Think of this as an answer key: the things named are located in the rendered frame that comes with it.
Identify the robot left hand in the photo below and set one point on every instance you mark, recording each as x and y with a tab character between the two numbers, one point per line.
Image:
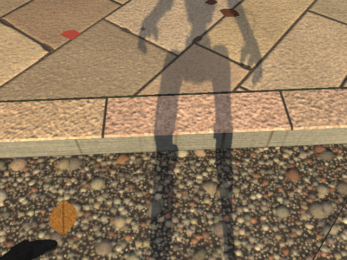
26	250

